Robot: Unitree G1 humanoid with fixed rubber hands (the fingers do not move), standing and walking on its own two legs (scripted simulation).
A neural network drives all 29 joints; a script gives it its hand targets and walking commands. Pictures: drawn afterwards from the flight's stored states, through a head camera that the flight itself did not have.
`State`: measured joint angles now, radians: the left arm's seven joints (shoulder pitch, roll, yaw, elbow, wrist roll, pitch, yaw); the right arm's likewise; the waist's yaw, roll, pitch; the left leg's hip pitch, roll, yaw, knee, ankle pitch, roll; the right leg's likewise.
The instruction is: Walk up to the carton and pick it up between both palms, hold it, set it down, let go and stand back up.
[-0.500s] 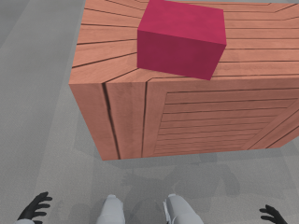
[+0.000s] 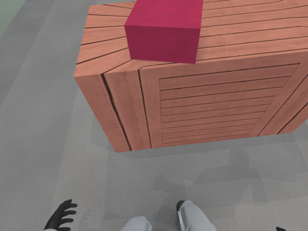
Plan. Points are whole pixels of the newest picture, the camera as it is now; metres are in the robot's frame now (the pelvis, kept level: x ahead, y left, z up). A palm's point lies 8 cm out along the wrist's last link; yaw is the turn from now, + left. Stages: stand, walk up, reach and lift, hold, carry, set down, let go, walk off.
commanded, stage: walk up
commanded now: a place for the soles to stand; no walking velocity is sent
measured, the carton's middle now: (166, 29) +0.83 -0.02 +0.05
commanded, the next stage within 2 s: none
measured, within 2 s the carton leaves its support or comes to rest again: neither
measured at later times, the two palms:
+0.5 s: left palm out of the picture -0.03 +0.35 -0.08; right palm out of the picture -0.03 -0.28 -0.08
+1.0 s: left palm out of the picture +0.01 +0.43 -0.07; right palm out of the picture +0.00 -0.23 -0.07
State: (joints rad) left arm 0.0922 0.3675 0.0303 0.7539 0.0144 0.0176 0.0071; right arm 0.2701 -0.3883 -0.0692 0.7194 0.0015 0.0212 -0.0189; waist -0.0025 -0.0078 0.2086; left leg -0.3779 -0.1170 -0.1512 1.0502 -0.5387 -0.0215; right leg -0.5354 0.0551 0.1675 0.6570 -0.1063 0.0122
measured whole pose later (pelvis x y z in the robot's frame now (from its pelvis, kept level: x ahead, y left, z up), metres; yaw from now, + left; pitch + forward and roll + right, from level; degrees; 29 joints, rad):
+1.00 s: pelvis -0.06 +0.08 +0.01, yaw +1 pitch -5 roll -1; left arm 0.28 0.50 0.03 0.83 0.01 -0.05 -0.03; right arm 0.38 -0.39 -0.07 0.72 -0.03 -0.07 0.02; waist 0.00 -0.01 0.05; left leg -0.39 -0.08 -0.10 0.74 -0.27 0.04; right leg -0.39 0.03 0.14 0.89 -0.45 -0.04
